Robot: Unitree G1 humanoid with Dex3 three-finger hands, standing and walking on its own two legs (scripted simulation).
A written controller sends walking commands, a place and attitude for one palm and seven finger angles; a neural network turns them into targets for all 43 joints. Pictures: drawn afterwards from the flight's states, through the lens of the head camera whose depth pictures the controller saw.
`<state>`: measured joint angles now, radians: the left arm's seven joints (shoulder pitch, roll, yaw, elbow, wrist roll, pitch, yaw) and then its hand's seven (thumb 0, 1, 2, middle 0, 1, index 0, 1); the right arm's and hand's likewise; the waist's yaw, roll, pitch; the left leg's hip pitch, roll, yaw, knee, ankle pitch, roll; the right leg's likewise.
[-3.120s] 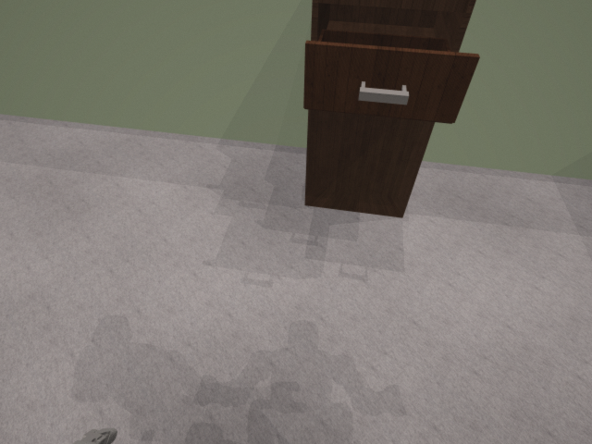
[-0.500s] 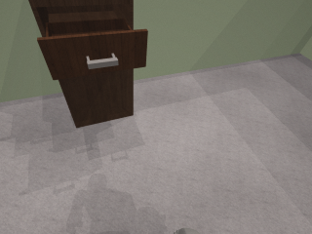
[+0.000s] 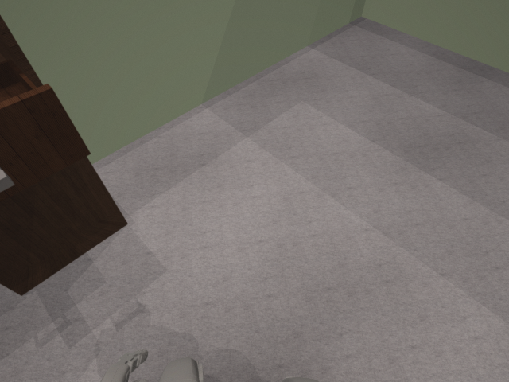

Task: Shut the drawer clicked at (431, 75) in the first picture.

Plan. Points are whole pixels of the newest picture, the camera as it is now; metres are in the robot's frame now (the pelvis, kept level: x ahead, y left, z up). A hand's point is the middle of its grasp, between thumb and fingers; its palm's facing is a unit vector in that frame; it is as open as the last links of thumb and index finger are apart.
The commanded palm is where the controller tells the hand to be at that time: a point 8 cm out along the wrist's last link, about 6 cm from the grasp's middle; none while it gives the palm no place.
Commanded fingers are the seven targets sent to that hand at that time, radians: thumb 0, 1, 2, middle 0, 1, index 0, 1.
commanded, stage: walk to a spot facing it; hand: left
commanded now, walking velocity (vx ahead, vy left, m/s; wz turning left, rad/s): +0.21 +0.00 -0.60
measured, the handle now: out of the picture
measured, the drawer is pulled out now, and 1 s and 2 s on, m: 0.30 0.30 0.30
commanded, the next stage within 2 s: turn to face it in 0.12 s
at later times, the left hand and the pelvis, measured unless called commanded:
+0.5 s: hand out of the picture +0.15 +0.26 -0.18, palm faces -0.03 -0.99 -0.17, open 7.4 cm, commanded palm none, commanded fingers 0.00 0.90 0.90 -0.20 -0.30 -0.20 -0.30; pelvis +0.13 +0.07 +0.01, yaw -7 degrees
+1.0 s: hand (127, 305) +0.27 +0.24 -0.13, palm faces +0.14 -0.95 -0.27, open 7.4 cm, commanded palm none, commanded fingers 0.00 0.90 0.90 -0.20 -0.30 -0.20 -0.30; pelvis +0.13 +0.03 +0.00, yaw +8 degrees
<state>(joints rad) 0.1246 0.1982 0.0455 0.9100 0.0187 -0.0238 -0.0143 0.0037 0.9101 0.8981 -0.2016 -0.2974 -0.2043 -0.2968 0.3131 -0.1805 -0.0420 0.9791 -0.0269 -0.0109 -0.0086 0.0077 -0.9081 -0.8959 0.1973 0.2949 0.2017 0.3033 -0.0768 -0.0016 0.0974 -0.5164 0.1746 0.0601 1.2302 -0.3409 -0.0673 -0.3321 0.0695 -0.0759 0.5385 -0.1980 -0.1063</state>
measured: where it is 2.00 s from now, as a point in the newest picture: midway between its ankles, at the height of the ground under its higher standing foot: outside the picture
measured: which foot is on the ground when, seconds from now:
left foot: up 0.00-0.32, down 0.34-0.98, up 1.00-1.00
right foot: down 0.00-0.34, up 0.36-0.96, down 0.98-1.00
